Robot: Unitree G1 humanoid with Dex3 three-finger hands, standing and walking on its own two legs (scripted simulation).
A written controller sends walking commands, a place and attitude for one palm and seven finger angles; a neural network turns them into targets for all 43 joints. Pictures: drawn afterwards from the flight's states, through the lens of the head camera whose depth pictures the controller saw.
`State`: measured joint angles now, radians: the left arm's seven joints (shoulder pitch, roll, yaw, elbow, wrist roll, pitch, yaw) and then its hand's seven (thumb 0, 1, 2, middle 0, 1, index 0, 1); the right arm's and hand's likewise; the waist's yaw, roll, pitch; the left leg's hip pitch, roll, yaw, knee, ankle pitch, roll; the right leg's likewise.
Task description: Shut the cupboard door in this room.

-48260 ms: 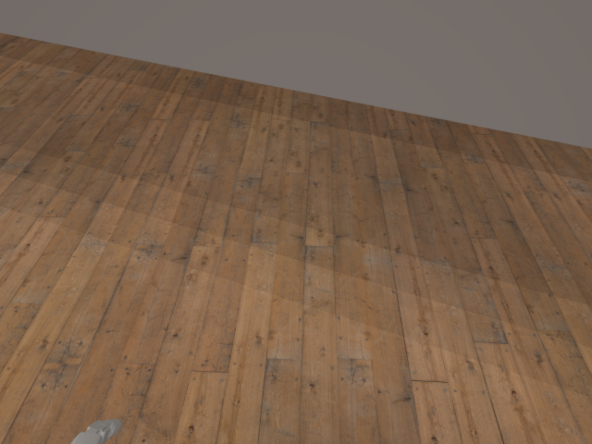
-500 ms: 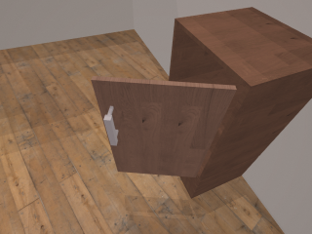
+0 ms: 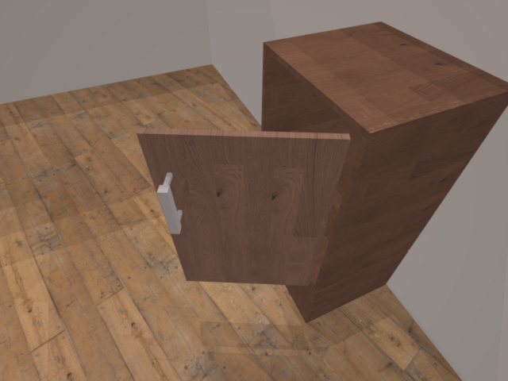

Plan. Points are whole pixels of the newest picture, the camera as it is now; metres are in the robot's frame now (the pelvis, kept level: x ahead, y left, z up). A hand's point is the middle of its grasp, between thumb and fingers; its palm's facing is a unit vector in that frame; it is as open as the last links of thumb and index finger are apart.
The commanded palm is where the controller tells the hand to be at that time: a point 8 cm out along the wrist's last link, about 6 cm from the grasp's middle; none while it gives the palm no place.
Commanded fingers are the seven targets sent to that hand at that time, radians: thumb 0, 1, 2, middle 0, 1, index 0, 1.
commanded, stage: come to a stop and stand still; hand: left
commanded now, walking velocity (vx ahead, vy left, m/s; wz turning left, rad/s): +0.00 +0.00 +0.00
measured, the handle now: (172, 204) +0.48 +0.21 -0.04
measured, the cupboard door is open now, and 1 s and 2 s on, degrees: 63 63 63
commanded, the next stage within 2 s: look again from close up in 1.00 s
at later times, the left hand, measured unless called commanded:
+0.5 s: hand out of the picture +0.02 +0.15 -0.17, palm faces +0.02 -0.99 -0.16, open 7.3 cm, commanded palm none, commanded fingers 0.00 0.90 0.90 -0.20 -0.30 -0.20 -0.30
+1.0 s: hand out of the picture +0.07 +0.16 -0.17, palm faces +0.01 -0.98 -0.19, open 7.3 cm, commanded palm none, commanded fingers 0.00 0.90 0.90 -0.20 -0.30 -0.20 -0.30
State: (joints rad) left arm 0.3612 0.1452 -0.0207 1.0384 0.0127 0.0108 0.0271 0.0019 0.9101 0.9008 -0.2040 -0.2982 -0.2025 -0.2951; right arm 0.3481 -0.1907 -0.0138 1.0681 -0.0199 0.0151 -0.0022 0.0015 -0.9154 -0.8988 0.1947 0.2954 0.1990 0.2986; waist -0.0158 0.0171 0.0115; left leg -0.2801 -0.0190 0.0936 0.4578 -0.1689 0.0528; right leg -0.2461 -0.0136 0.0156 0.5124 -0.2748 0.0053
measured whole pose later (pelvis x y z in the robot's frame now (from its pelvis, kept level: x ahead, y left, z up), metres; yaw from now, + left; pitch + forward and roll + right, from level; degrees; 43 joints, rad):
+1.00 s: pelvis +0.07 -0.01 +0.01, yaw -1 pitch +0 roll +1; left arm 0.28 0.15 -0.01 1.10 0.01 -0.01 0.04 0.00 0.92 0.90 -0.20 -0.30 -0.20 -0.29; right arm 0.23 -0.16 0.00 1.13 -0.01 -0.03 -0.03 0.01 -0.93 -0.90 0.20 0.30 0.20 0.30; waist 0.00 -0.02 0.04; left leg -0.17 -0.02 0.09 0.40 -0.23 0.04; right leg -0.13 -0.01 0.03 0.42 -0.30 0.00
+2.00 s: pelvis +0.05 -0.02 +0.00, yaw +0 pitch -1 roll +1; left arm 0.26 0.16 0.02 1.05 0.01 0.01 0.05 0.00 0.91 0.90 -0.20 -0.30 -0.20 -0.30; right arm 0.21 -0.16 -0.04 1.08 -0.02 0.02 -0.03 0.00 -0.92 -0.90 0.20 0.30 0.20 0.30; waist 0.01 -0.01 0.09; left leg -0.23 -0.01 0.08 0.49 -0.24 0.03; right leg -0.19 0.00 0.01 0.52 -0.32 -0.01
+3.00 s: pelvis +0.09 -0.03 +0.01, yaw +1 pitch +0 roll +1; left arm 0.30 0.14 0.00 1.12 0.01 -0.02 0.04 0.00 0.92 0.90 -0.20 -0.30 -0.20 -0.29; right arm 0.25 -0.13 0.00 1.17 -0.01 -0.03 -0.05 0.01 -0.93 -0.90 0.20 0.30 0.20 0.30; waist 0.01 -0.03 0.04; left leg -0.13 0.00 0.06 0.38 -0.25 0.01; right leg -0.07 0.01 0.00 0.39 -0.32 -0.02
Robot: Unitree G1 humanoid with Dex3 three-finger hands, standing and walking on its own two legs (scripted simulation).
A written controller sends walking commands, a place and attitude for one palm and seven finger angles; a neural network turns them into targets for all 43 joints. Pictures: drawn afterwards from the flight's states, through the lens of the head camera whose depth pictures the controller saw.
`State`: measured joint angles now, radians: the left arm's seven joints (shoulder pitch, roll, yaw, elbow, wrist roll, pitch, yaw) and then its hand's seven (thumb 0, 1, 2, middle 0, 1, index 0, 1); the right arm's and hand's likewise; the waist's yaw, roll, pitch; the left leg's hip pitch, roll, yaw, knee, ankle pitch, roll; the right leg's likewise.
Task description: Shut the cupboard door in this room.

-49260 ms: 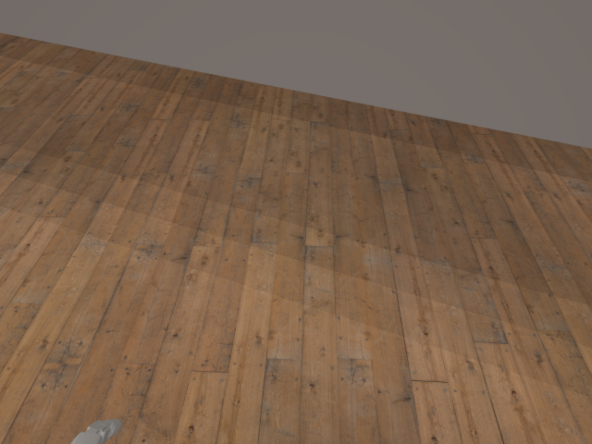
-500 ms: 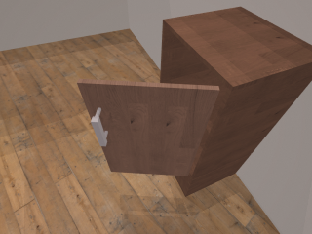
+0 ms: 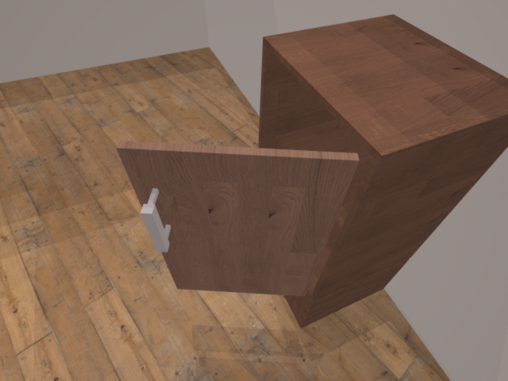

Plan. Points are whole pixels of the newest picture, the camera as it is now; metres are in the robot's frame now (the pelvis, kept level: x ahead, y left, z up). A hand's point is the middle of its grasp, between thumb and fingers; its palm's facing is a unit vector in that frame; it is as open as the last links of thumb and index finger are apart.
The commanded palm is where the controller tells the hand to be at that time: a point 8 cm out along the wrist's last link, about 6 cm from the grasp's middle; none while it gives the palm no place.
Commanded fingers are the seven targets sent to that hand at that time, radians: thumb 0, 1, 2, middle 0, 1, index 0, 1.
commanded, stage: look again from close up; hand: left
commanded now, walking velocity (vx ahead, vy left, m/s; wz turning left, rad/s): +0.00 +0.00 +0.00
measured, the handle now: (159, 221) +0.41 +0.22 -0.05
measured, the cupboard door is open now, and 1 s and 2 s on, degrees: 63 63 63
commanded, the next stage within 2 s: shuffle to correct the standing spot in 0.58 s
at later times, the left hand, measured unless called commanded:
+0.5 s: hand out of the picture -0.01 +0.15 -0.18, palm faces +0.04 -0.98 -0.17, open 7.3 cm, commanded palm none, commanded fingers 0.00 0.90 0.90 -0.20 -0.30 -0.20 -0.30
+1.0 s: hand out of the picture -0.01 +0.17 -0.18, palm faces +0.06 -0.97 -0.22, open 7.3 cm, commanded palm none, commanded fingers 0.00 0.90 0.90 -0.20 -0.30 -0.20 -0.30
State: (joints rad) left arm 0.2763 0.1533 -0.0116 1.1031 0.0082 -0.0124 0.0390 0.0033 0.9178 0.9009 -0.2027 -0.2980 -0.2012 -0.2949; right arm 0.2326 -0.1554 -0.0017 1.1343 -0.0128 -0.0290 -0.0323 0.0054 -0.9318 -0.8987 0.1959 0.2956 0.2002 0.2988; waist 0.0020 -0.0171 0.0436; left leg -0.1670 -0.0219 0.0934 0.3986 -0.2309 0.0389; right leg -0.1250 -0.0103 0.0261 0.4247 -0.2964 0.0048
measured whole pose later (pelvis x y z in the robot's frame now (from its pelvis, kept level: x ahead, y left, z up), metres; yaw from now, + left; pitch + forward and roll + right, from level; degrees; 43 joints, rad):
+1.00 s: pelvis -0.02 -0.01 -0.01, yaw +1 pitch -1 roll +1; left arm 0.26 0.16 0.02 1.05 0.01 0.01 0.05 0.00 0.91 0.90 -0.20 -0.30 -0.20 -0.30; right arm 0.21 -0.16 -0.04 1.08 -0.02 0.02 -0.03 0.00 -0.92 -0.90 0.20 0.30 0.20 0.30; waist 0.01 -0.01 0.09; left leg -0.23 -0.01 0.08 0.49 -0.24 0.03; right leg -0.19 0.00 0.01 0.52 -0.32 -0.01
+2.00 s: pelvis +0.02 -0.02 +0.00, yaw +1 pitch +0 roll +1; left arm 0.30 0.14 0.00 1.12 0.01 -0.02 0.04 0.00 0.92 0.90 -0.20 -0.30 -0.20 -0.29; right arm 0.25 -0.13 0.00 1.17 -0.01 -0.03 -0.05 0.01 -0.93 -0.90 0.20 0.30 0.20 0.30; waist 0.01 -0.03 0.04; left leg -0.13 0.00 0.06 0.38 -0.25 0.01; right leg -0.07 0.01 0.00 0.39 -0.32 -0.02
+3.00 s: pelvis -0.04 +0.02 -0.01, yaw -1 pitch -1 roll +0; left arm 0.26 0.20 0.01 0.99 0.02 0.04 0.04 0.00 0.91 0.90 -0.20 -0.30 -0.20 -0.29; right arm 0.18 -0.18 -0.03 1.04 -0.02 0.03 -0.01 0.00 -0.91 -0.90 0.20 0.30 0.20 0.30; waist 0.00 0.01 0.10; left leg -0.27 -0.03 0.13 0.53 -0.25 0.08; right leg -0.24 -0.05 0.02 0.57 -0.31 0.02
